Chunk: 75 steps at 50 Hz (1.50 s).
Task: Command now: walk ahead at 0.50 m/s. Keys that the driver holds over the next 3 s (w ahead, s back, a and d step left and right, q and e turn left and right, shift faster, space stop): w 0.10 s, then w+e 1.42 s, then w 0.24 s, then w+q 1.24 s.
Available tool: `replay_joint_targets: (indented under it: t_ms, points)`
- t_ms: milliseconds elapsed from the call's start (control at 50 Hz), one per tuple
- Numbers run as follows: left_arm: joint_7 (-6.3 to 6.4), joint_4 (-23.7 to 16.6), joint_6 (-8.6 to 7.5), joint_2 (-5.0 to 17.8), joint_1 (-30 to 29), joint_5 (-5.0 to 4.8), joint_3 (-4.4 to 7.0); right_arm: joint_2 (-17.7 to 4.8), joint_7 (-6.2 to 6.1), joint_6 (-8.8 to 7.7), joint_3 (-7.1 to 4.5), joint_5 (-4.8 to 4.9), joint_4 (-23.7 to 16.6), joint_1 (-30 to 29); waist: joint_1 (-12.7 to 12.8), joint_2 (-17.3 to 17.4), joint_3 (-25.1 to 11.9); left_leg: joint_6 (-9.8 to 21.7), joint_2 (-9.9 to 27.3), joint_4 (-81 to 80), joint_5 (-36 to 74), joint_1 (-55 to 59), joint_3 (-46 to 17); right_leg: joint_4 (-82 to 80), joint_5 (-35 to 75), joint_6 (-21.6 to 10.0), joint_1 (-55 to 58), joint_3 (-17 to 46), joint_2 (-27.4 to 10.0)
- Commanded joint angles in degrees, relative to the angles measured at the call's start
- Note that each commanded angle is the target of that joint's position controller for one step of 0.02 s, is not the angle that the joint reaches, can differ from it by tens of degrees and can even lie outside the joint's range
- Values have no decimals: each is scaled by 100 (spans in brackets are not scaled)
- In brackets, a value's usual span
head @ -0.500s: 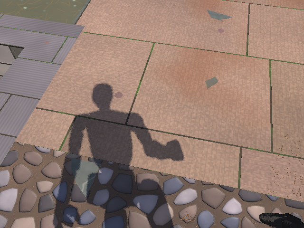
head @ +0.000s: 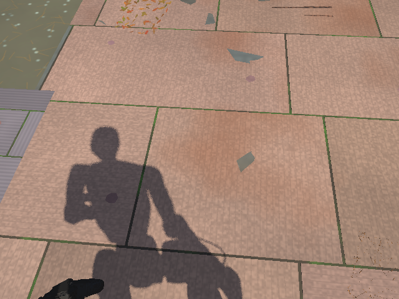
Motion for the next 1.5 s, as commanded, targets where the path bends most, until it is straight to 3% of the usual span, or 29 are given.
replay_joint_targets:
  t_ms: [20,40,60,100,160,240,400,460,500,520,540,560,580,600,640,700,920,980,1020,1040,1060,1080,1100,1140,1160,1240,1340,1400,1500]
  points:
    - [36,387,18,1589,2596,52,486,5,55,-215,151,-43,-369,571,951,-1439,-2622,148,-370,4434,-628,-3695,-582,-999,-1159,-1571,5395,4296,-2190]
    - [40,336,6,1135,2279,4,342,-671,86,-320,-22,133,-464,-5,1020,-971,-1893,267,-15,4952,-568,-4326,-955,-1235,-1649,-1258,4904,3913,-1983]
    - [60,223,-4,979,1730,4,284,-802,84,-385,-56,220,-606,-464,882,-710,-1119,343,293,4853,4,-4494,-775,-1398,-1348,-1048,4017,3101,-1805]
    - [43,132,-34,711,1115,94,199,-685,24,-344,-98,99,-604,-687,524,-299,-426,297,740,4213,838,-3972,-660,-1795,-429,-862,2560,2040,-1375]
    - [9,224,-80,718,1153,73,192,-369,-7,-188,-80,-14,-593,-553,262,-339,-329,149,846,3628,1185,-3500,-602,-2177,74,-959,1910,1618,-1103]
    - [162,380,-46,972,1574,26,272,-409,-36,-189,-101,-102,-944,-1464,416,-243,-14,-146,765,2142,2282,-4034,-601,-2369,164,-973,1950,1380,-981]
    - [311,611,94,1070,2240,-86,343,-411,125,-345,-40,19,-1394,-2804,756,-390,141,-201,343,220,3129,-3450,-644,-1837,-236,-693,2235,1506,-974]
    - [362,560,183,1164,2145,-77,409,-671,165,-434,-117,39,-1375,-2534,519,-549,-2,-79,282,2,2553,-2830,-650,-1352,-37,-572,2425,1831,-1129]
    - [351,444,221,905,2041,-37,326,-1005,114,-486,-294,-10,-1069,-1347,-44,-449,-724,215,358,-125,2271,-1104,-618,-41,551,-326,2077,1617,-631]
    - [336,264,231,532,2078,83,197,-1378,69,-486,-390,-77,-959,-375,-364,279,-1693,536,1405,23,1934,498,-1635,1723,-608,-103,1179,1165,-121]
    - [315,68,122,80,2852,-84,79,-1767,91,-398,-473,-108,-838,-124,82,2159,-2192,1407,2582,-654,884,2031,-4223,3482,-3199,218,-942,670,579]
    - [336,185,97,742,2695,-209,204,-1122,113,-394,-319,-55,-938,-332,-42,1479,-1815,1327,2424,-945,-54,1680,-4404,4248,-3070,218,-1538,1121,143]
    - [342,85,108,1064,2176,-224,299,-719,107,-398,-211,-33,-1035,-681,-93,954,-1105,1037,2186,-1004,119,964,-3365,4311,-2534,179,-1684,1058,-83]
    - [364,56,140,1001,1977,-183,314,-609,115,-391,-165,-62,-1067,-1029,64,585,-744,891,1937,-1116,785,246,-2647,4181,-2054,211,-1431,939,-327]
    - [328,-33,214,813,1862,-117,352,-426,97,-377,-114,-137,-1020,-1315,282,715,-352,795,1611,-1418,1605,-602,-1732,3759,-1526,243,-1022,935,-620]
    - [269,-243,340,554,1698,-127,316,-559,65,-430,-180,-118,-910,-1263,345,578,-197,947,1584,-1748,2328,-881,-1037,3447,-1180,311,-1035,814,-743]
    - [-68,-1064,349,433,50,-86,172,-1078,-36,-203,-318,11,-739,-630,-98,273,291,757,1656,-1680,3451,16,602,818,185,181,-1100,75,-486]
    - [-127,-1190,389,671,211,-72,279,-1294,-59,-78,-383,82,-770,-661,191,508,30,593,1730,-821,5559,378,884,638,-600,-113,-440,-302,-81]
    - [-88,-905,420,1079,1475,-86,529,-1372,-97,14,-401,120,-833,-786,954,500,-679,398,1532,992,6576,30,1123,239,-574,-452,1316,-524,414]
    - [29,-632,477,1499,2482,-97,740,-1187,-112,-8,-327,17,-908,-728,1385,65,-1200,139,1322,2633,5242,-1265,1130,98,-461,-732,3116,174,164]
    - [88,-649,450,2190,2321,-149,823,-269,-12,-161,-40,-237,-1257,-203,645,-1578,-1576,-205,205,4696,-276,-4007,806,-255,-1051,-1727,5068,3308,-1385]
    - [56,-866,351,1786,2546,-72,674,-628,77,-418,-62,-18,-1351,-712,1023,-966,-2445,-138,-52,5438,-826,-4692,-612,-1224,-1894,-2093,5403,5014,-1883]
    - [24,-800,258,1441,2350,-9,565,-950,123,-543,-155,213,-1537,-1351,1125,-585,-1606,10,224,5378,-243,-5180,-710,-1387,-1460,-1739,4906,4222,-1719]
    - [40,-891,196,1108,1590,-25,453,-878,60,-589,-148,35,-1457,-1326,599,-9,-760,43,654,4373,557,-4565,-714,-1410,-377,-1368,3218,2915,-1231]
    - [64,-986,186,983,1332,45,396,-937,57,-518,-192,-19,-1415,-1164,382,-139,-635,3,781,4059,759,-4116,-765,-1516,99,-1295,2625,2572,-1075]
    - [185,-971,149,1155,1401,8,426,-675,42,-291,-163,-158,-1551,-1317,256,-117,-393,-345,664,3025,1411,-3776,-588,-1803,764,-1312,1692,1976,-788]
    - [300,-815,207,1249,1827,-40,468,-434,100,-319,-45,-107,-1887,-2353,655,-353,-142,-436,260,961,3147,-3377,-532,-1719,-14,-888,1370,1629,-393]
    - [302,-678,235,1237,2099,-78,475,-545,161,-371,-64,-29,-2065,-2671,775,-441,-106,-358,142,494,3234,-3210,-640,-1450,-304,-803,1609,1968,-538]
    - [349,-673,351,1093,2025,-66,440,-871,194,-510,-232,-16,-1966,-1994,345,-761,-344,8,8,-87,2298,-2223,-566,-425,23,-566,2105,2573,-578]
Next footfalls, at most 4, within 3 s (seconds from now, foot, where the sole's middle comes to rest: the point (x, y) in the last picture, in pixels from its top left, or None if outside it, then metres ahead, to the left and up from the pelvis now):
0.52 left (168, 298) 0.46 0.12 -0.76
1.04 right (265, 239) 0.64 -0.22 -0.76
1.52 left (251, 159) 0.99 -0.23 -0.76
2.00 right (343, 161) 0.95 -0.59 -0.76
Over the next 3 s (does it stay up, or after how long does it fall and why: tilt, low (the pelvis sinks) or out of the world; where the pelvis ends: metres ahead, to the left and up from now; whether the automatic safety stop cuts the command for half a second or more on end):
stays up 1.39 -0.69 0.00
